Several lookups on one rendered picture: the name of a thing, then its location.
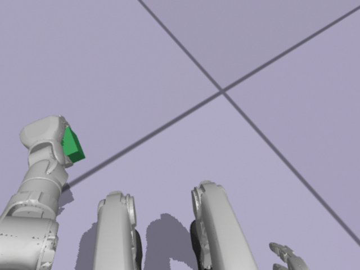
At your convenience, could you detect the right robot hand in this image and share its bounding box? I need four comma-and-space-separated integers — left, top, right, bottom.
269, 242, 310, 270

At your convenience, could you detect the left robot arm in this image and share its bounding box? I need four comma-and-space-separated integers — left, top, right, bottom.
0, 139, 68, 270

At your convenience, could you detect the right robot foot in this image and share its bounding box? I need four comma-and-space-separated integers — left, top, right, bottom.
190, 220, 213, 270

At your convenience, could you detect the left robot hand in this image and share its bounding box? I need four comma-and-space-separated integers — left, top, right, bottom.
20, 115, 73, 168

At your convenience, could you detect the small box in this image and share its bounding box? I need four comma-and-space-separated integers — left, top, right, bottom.
61, 127, 86, 163

